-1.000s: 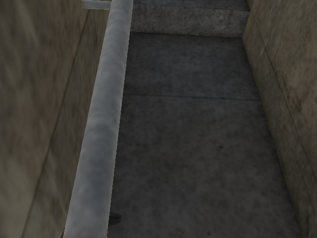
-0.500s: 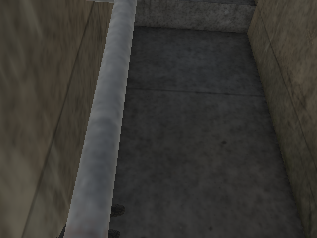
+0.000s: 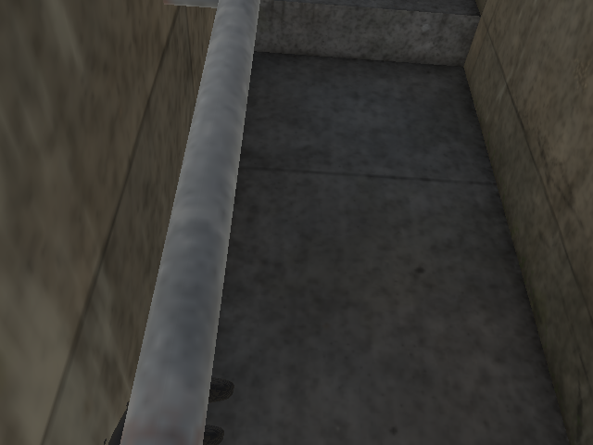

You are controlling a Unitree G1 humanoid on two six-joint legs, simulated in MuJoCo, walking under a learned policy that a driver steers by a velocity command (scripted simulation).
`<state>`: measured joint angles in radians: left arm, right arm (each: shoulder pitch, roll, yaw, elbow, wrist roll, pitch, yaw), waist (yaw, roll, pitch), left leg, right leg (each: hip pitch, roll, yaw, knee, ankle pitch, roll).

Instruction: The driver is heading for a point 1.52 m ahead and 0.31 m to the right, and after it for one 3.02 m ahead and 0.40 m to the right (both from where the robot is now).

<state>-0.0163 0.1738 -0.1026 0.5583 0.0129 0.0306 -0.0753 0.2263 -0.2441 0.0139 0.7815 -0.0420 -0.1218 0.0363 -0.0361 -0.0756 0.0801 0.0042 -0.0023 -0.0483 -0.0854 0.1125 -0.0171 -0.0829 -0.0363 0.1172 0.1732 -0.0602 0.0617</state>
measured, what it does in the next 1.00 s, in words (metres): stands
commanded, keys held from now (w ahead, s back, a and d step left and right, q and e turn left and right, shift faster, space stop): w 1.00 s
